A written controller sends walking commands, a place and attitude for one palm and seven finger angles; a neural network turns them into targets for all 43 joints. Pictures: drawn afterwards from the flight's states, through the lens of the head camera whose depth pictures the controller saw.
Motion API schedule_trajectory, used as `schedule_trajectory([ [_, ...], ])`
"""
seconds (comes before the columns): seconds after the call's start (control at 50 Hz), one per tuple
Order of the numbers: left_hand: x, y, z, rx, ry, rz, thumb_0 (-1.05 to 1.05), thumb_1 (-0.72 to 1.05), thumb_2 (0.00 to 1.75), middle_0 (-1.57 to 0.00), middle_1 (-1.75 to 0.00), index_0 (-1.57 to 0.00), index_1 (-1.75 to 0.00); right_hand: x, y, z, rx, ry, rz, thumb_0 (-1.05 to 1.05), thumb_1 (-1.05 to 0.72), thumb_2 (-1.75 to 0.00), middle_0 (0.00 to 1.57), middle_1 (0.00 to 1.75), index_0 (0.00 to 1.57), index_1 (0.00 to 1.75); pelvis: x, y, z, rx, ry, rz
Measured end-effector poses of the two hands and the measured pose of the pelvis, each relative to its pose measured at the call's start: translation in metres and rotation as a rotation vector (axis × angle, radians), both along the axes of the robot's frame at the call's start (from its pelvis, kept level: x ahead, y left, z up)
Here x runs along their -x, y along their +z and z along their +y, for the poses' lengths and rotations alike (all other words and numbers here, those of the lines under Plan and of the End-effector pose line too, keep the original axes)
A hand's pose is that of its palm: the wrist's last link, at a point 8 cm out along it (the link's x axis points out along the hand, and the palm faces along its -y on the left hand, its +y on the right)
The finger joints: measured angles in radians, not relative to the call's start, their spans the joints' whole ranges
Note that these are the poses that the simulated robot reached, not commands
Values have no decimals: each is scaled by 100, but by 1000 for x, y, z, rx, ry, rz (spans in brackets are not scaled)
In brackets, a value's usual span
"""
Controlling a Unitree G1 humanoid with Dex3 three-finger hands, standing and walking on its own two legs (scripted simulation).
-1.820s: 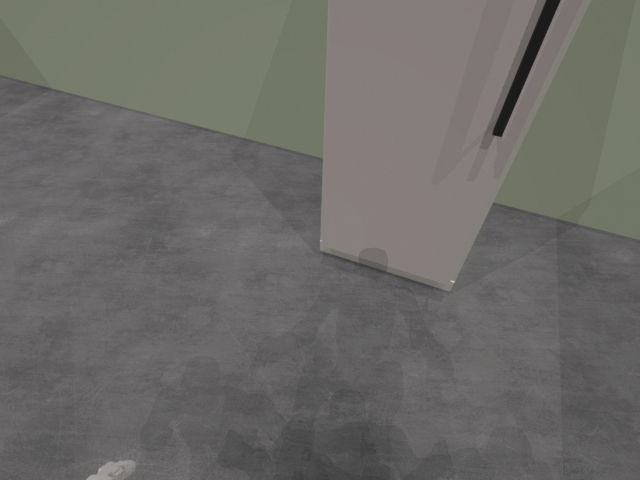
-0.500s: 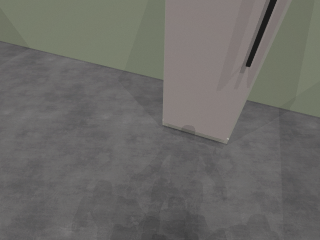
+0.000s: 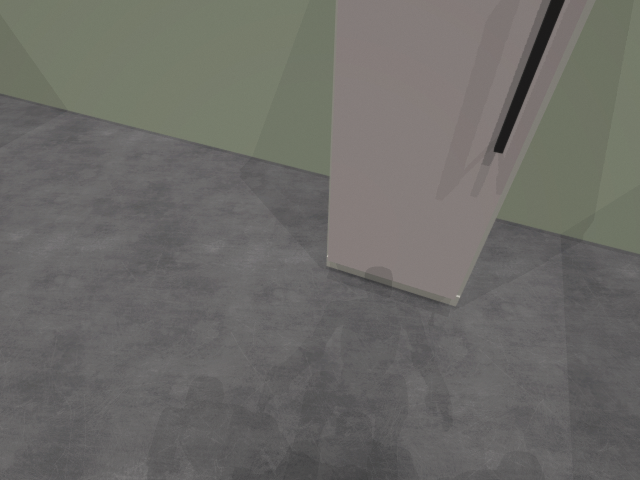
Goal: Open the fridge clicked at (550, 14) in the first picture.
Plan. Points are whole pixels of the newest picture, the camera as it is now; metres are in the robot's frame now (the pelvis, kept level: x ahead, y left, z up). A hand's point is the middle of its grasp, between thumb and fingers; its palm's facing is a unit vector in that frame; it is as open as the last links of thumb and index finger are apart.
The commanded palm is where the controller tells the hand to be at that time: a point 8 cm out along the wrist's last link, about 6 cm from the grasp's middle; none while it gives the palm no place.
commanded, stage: walk to a spot facing it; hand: right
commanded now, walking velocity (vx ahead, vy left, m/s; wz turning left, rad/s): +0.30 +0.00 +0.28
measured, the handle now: (540, 39) +0.87 -0.39 +0.22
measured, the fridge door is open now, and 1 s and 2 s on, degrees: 0 0 0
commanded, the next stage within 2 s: turn to face it in 0.28 s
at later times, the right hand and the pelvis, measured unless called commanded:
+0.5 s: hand out of the picture +0.10 -0.22 -0.19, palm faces -0.08 +0.98 -0.15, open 7.4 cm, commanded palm none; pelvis +0.14 -0.04 -0.01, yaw +7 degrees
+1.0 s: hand (450, 394) +0.31 -0.20 -0.16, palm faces +0.12 +0.97 -0.23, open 7.4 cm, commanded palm none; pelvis +0.22 -0.02 +0.00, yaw -9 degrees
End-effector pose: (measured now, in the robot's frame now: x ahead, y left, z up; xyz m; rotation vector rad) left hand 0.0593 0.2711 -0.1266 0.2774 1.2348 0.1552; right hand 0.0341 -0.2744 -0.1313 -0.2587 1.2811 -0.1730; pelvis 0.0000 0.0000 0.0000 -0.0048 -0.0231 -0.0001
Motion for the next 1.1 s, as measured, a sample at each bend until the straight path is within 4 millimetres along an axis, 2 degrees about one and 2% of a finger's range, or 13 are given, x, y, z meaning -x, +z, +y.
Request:
schedule_trajectory([
  [0.14, 22, -25, -15, 66, 77, 108, 1, 90, 90, -20, -30, -21, -30, 14, -19, 35, -71, -26, 105, 0, -91, -90, 20, 30, 20, 30, -34, -11, 8, -12, 23, 16],
  [0.2, 20, -26, -21, 66, 81, 167, 1, 90, 90, -20, -30, -21, -30, 21, -23, 47, -98, -72, 135, 0, -91, -90, 20, 30, 20, 30, -51, -12, 6, -22, 16, 24],
  [0.3, -27, -15, -36, 53, 86, 126, 1, 90, 90, -20, -30, -21, -30, 38, -22, 52, -140, -108, 260, 0, -91, -90, 20, 30, 20, 30, -79, -9, -9, -17, 46, 31],
  [0.38, -78, -16, -52, 28, 110, -11, 1, 90, 90, -20, -30, -21, -30, 30, -33, 38, -173, -96, 366, 0, -90, -90, 20, 30, 20, 30, -106, -20, -28, -22, 88, 26],
  [0.44, -93, -12, -64, 28, 158, -67, 1, 90, 90, -20, -30, -21, -30, -9, -36, 20, -154, -39, 364, 1, -90, -90, 20, 30, 20, 30, -124, -19, -36, -20, 134, 11],
  [0.52, -86, -7, -81, 41, 199, -3, 0, 92, 90, -20, -30, -21, -30, -95, -30, 2, -116, 16, 204, 1, -91, -90, 20, 30, 20, 30, -146, -6, -41, -27, 113, 12],
  [0.66, -63, -14, -98, 108, 198, 205, 1, 92, 90, -20, -30, -21, -30, -236, -9, 8, -92, 48, -108, 0, -91, -90, 19, 30, 19, 30, -174, -1, -37, -14, 35, 23],
  [0.74, -66, -24, -94, 144, 205, 267, 1, 91, 90, -20, -30, -21, -30, -287, 1, 24, -80, 63, -201, 0, -91, -90, 19, 30, 19, 30, -190, -6, -28, -1, -2, 27],
  [0.8, -79, -36, -82, 162, 197, 281, 1, 91, 90, -20, -30, -21, -30, -308, 5, 34, -63, 63, -253, 0, -91, -90, 20, 30, 20, 30, -202, -13, -18, 3, -31, 28],
  [0.86, -107, -38, -67, 151, 160, 264, 1, 91, 90, -20, -30, -21, -30, -308, 10, 39, -56, 36, -271, 0, -91, -90, 20, 30, 20, 30, -208, -12, -13, 5, -79, 20],
  [0.92, -145, -34, -53, 128, 102, 220, 1, 91, 90, -20, -30, -21, -30, -293, 10, 37, -52, -21, -245, 0, -91, -90, 20, 30, 20, 30, -214, -7, -12, 10, -109, 17],
  [1.02, -215, -23, -43, 78, -2, 117, 1, 91, 90, -20, -30, -20, -29, -250, 2, 23, -45, -127, -152, 0, -91, -90, 20, 30, 20, 30, -221, -5, -17, 9, -160, 20],
  [1.1, -268, -14, -52, 36, -100, 45, 1, 91, 90, -19, -30, -20, -29, -211, -10, -1, -34, -207, -75, -1, -92, -90, 20, 30, 20, 30, -226, -8, -27, -1, -196, 23],
])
